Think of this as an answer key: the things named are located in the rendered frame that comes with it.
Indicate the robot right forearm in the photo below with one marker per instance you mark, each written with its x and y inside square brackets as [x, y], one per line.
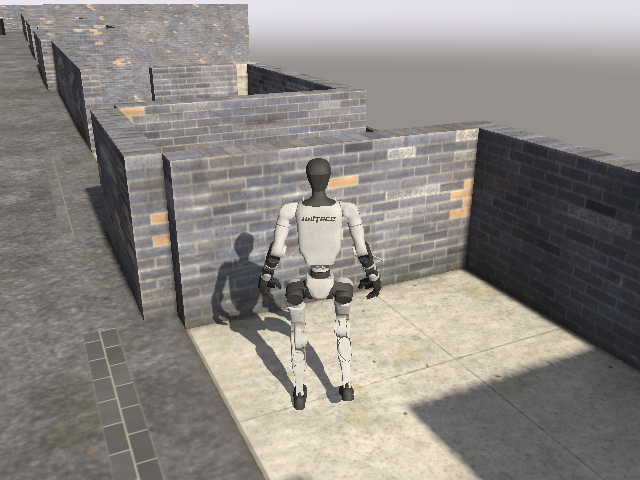
[368, 265]

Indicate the robot right upper arm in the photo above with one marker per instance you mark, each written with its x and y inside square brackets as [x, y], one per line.
[351, 212]

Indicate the right robot hand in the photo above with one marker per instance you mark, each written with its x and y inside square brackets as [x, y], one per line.
[369, 284]

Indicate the right robot foot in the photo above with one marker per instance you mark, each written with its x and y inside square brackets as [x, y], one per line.
[346, 393]

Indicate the robot left forearm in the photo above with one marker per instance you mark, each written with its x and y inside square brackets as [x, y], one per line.
[270, 265]

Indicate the left robot hand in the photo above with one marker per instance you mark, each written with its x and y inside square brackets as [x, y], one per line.
[263, 284]

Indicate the robot left upper arm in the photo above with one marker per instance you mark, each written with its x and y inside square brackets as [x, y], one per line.
[288, 211]

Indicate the robot torso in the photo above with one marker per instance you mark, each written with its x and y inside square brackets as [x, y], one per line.
[319, 239]

